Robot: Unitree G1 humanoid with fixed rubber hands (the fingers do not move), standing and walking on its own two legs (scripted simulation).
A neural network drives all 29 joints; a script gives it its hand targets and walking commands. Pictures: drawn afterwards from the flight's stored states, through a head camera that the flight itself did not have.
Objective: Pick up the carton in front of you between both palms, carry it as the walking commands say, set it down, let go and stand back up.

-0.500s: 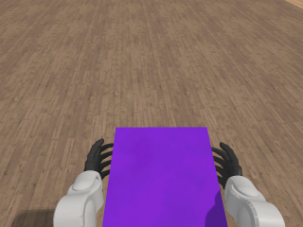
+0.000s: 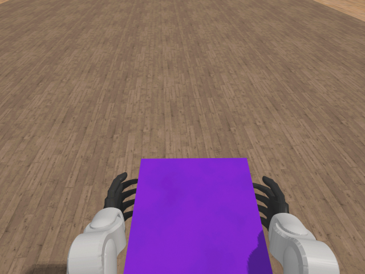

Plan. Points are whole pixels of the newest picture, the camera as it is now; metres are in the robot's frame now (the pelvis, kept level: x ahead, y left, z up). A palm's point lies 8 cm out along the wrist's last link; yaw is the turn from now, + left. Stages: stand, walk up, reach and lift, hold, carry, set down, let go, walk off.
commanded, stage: carry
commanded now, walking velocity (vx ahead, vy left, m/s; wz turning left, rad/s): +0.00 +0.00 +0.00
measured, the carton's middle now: (194, 231) +0.24 +0.00 +0.01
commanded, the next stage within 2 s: hold in 1.18 s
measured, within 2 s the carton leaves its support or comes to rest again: neither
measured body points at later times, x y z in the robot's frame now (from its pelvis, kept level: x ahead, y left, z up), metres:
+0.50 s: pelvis -0.03 +0.00 +0.01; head -0.05 +0.00 +0.46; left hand +0.25 +0.16 +0.05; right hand +0.24 -0.15 +0.05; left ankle -0.03 +0.10 -0.73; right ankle -0.06 -0.11 -0.73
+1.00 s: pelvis -0.04 +0.00 +0.00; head -0.05 +0.00 +0.45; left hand +0.26 +0.16 +0.04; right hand +0.26 -0.15 +0.04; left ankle -0.03 +0.10 -0.73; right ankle -0.06 -0.11 -0.73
